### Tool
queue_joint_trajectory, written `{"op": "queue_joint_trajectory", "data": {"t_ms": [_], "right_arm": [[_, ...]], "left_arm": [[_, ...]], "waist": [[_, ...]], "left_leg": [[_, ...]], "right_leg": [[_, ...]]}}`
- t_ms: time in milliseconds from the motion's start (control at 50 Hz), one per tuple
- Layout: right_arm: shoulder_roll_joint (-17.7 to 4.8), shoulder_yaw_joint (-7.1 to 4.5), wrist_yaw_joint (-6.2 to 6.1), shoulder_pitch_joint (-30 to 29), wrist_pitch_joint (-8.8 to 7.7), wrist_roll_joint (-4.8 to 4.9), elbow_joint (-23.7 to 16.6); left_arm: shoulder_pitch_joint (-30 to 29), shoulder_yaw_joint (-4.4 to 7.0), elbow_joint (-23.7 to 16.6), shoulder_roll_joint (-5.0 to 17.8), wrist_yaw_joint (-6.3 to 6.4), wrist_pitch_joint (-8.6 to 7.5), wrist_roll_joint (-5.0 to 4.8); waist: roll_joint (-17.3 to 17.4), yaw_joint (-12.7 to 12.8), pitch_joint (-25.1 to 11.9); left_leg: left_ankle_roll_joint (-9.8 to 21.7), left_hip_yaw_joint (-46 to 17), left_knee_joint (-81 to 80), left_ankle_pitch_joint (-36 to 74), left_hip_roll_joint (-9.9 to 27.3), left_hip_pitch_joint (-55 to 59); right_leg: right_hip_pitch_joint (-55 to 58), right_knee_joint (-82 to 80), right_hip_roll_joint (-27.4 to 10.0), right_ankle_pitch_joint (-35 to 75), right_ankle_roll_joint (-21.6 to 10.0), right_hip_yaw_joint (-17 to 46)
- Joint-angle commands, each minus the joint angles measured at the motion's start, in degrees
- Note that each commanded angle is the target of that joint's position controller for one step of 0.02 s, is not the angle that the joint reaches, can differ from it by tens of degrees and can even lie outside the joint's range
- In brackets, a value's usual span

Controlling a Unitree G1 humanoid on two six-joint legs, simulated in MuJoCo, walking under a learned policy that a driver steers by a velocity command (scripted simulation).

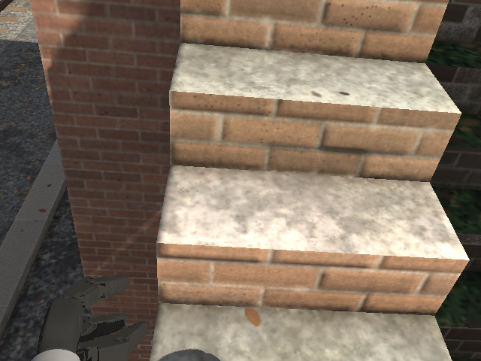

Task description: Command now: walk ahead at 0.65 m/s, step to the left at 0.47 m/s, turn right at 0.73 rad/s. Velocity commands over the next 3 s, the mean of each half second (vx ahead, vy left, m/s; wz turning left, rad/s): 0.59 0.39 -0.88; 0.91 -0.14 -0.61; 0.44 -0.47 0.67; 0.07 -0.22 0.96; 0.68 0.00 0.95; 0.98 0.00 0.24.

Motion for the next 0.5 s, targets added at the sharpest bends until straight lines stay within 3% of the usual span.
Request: {"op": "queue_joint_trajectory", "data": {"t_ms": [20, 40, 80, 100, 120, 140, 160, 180, 200, 220, 240, 260, 280, 300, 320, 340, 360, 380, 400, 420, 440, 460, 480, 500], "right_arm": [[-4.98, -1.42, -0.47, -1.92, -0.11, -0.08, -4.48], [-6.18, -2.32, -1.03, -2.25, -0.14, -0.81, -4.52], [-7.74, -2.96, -2.07, 0.21, 0.08, -1.05, -2.68], [-9.52, -3.92, -2.84, -0.06, 0.16, -0.38, -2.52], [-9.68, -4.06, -3.16, -0.91, 0.49, 0.24, -2.59], [-11.16, -4.84, -4.21, -2.83, 1.45, 1.29, -3.2], [-10.65, -4.74, -5.02, -4.71, 2.51, 2.3, -3.33], [-10.67, -4.52, -5.73, -6.24, 3.0, 2.74, -2.96], [-12.97, -4.55, -6.25, -10.34, 3.38, 2.6, -3.29], [-15.35, -5.06, -7.0, -10.97, 3.83, 3.53, -3.7], [-16.19, -4.62, -6.47, -10.98, 3.91, 5.08, -2.1], [-19.3, -5.04, -6.4, -8.64, 5.06, 5.5, -0.91], [-13.98, -4.06, -4.42, -16.06, 4.8, 4.33, -7.0], [-7.52, -3.29, -0.43, -13.86, 3.33, 1.84, -8.79], [-6.41, -3.78, 1.29, -12.43, 1.78, -0.83, -7.82], [-5.06, -3.19, 2.15, -14.56, 0.12, -1.3, -8.55], [-4.82, -3.46, 2.93, -22.2, -1.26, -0.85, -9.86], [-3.96, -3.16, 2.9, -23.02, -1.48, -0.52, -9.87], [-3.16, -2.39, 2.7, -18.78, -1.52, -0.47, -8.42], [-6.39, -2.36, 3.45, -19.93, -2.59, -0.15, -5.56], [-7.6, -2.84, 2.68, -21.18, -2.61, 0.3, -5.27], [-6.53, -2.35, 1.72, -27.01, -2.93, 0.07, -6.43], [-5.22, -1.51, 1.44, -30.64, -2.98, -0.64, -8.46], [-4.18, -0.45, 1.24, -34.07, -2.78, -1.12, -10.2]], "left_arm": [[-0.78, 1.47, -2.13, 2.51, -0.94, 0.73, 0.43], [-3.51, 2.12, -3.33, 3.69, -1.3, 0.97, 0.89], [-5.66, 2.3, -4.32, 3.23, -1.83, 1.78, 1.97], [-3.62, 3.23, -3.41, 4.45, -2.03, 2.26, 2.0], [-1.58, 3.8, -2.44, 5.16, -2.21, 2.41, 2.31], [1.39, 4.5, -2.58, 5.64, -2.2, 2.24, 3.29], [0.94, 4.11, -2.69, 5.92, -1.86, 2.52, 4.27], [0.22, 3.35, -3.16, 4.29, -2.27, 2.32, 4.53], [2.21, 2.63, -2.95, 1.39, -2.12, 2.61, 4.12], [3.02, 2.49, -3.77, 0.14, -1.65, 2.68, 3.88], [15.22, 2.98, 1.15, -0.2, -1.31, 1.58, 4.0], [23.61, 3.3, 0.58, 0.12, -2.43, -0.6, 3.05], [33.13, 5.6, 3.74, 9.06, -2.65, -1.2, 1.97], [25.32, 7.92, 2.15, 16.91, -1.75, 0.95, -0.7], [18.09, 6.74, 1.12, 14.08, -1.29, 1.31, -0.83], [17.83, 5.3, 3.29, 10.45, -1.08, 1.39, -0.18], [21.32, 4.68, 7.18, 7.92, -0.57, 0.54, -0.15], [20.09, 4.36, 8.96, 6.53, 0.15, -0.95, 0.41], [18.24, 3.9, 8.99, 5.57, 0.31, -2.4, 1.92], [12.16, 2.77, 6.32, 6.47, -0.5, -4.04, 0.47], [13.41, 2.46, 5.98, 5.26, -0.98, -5.58, 1.02], [17.3, 2.52, 7.43, 4.51, -1.31, -6.95, 0.56], [21.83, 3.05, 8.98, 5.36, -1.17, -7.61, 1.2], [24.85, 3.49, 9.52, 7.21, -1.17, -8.47, 2.12]], "waist": [[10.57, 5.44, 10.88], [10.41, 5.61, 14.47], [11.35, 5.6, 14.73], [12.68, 6.1, 12.64], [12.18, 6.5, 11.99], [13.3, 7.87, 10.45], [10.23, 8.94, 10.03], [7.55, 10.66, 8.49], [9.49, 14.54, 5.56], [12.15, 14.86, 4.59], [14.8, 17.65, -3.38], [16.17, 22.16, -5.48], [0.22, 24.34, -2.88], [-7.04, 16.36, -5.14], [-0.99, 11.96, 4.87], [1.85, 11.56, 9.32], [7.18, 13.52, 11.78], [7.11, 12.53, 10.86], [3.81, 11.32, 11.44], [-10.29, 13.17, 3.63], [-6.93, 13.76, 4.04], [-4.04, 16.04, 4.97], [-1.58, 16.96, 4.3], [-0.58, 17.62, 4.49]], "left_leg": [[-1.48, -8.59, -7.06, 15.17, 12.13, -0.51], [-2.5, -4.95, -9.54, 14.61, 11.11, -4.08], [-0.16, -3.29, -12.49, 14.72, 12.58, -3.29], [1.73, -1.93, -13.92, 17.2, 14.46, -0.07], [3.38, -0.01, -13.25, 21.4, 14.46, 3.89], [4.11, 2.73, -12.43, 31.14, 15.99, 7.96], [3.51, 7.94, -11.92, 37.24, 14.1, 8.68], [3.12, 11.27, -10.92, 44.97, 12.34, 3.93], [3.75, 14.51, -8.32, 57.22, 10.59, -3.17], [5.97, 12.82, -4.11, 66.66, 11.25, -2.45], [8.78, 13.26, 6.44, 87.39, 12.14, 0.53], [8.67, 13.26, 22.29, 79.9, 10.4, -4.79], [2.41, 9.26, 39.75, 32.91, 0.08, -28.69], [-2.03, -5.72, 54.42, 10.98, -9.05, -32.96], [-4.07, -14.26, 63.71, 13.86, -7.28, -35.79], [-4.39, -14.33, 70.45, 13.71, -10.16, -36.46], [-4.73, -16.12, 74.87, 17.88, -9.63, -39.16], [-4.79, -17.04, 75.92, 22.65, -9.53, -37.74], [-6.51, -16.87, 77.19, 22.8, -9.99, -40.49], [-6.01, -15.74, 74.04, 8.47, -11.53, -38.01], [-6.01, -15.33, 72.47, 1.15, -11.49, -38.41], [-4.73, -13.73, 72.84, 0.8, -11.74, -40.39], [-3.05, -17.79, 69.07, -4.65, -10.0, -41.38], [-1.41, -17.24, 63.27, -11.99, -8.97, -43.9]], "right_leg": [[-13.08, 4.01, -1.46, 4.18, 1.02, -2.04], [-11.48, -2.28, -2.67, 5.53, 1.18, -3.36], [-10.09, -6.94, -3.67, 3.26, 1.22, -5.96], [-8.68, -6.66, -4.6, 1.43, 1.47, -6.52], [-8.87, -9.08, -5.62, -0.5, 1.32, -5.5], [-6.16, -11.55, -7.09, -5.84, -0.2, -2.37], [-2.06, -26.2, -8.07, -12.48, -1.84, -5.23], [9.64, -39.17, -6.99, -15.83, -4.08, -7.65], [25.47, -47.83, -2.96, -19.73, -6.17, -10.4], [30.55, -56.03, -1.25, -26.2, -7.12, -8.67], [40.42, -55.56, 5.58, -29.21, -8.52, -11.8], [51.22, -71.15, 6.0, -31.18, -9.01, -3.12], [60.06, -91.63, -4.03, -25.84, -11.43, 27.8], [51.74, -115.2, -11.06, -57.5, -12.59, 71.07], [44.51, -121.22, -12.01, -57.71, -10.52, 75.37], [36.31, -118.41, -9.37, -51.04, -13.05, 69.59], [35.17, -114.98, -9.73, -36.96, -14.37, 64.15], [32.72, -107.4, -6.72, -28.44, -14.01, 56.19], [34.7, -98.14, -2.9, -18.54, -14.52, 45.15], [33.8, -97.99, -0.73, -18.49, -23.39, 34.26], [34.75, -97.79, -0.28, -13.86, -24.19, 29.95], [34.78, -99.21, -1.95, -10.95, -24.67, 30.72], [36.58, -101.14, -2.47, -9.48, -24.05, 32.87], [40.08, -103.58, -2.9, -7.88, -23.78, 33.15]]}}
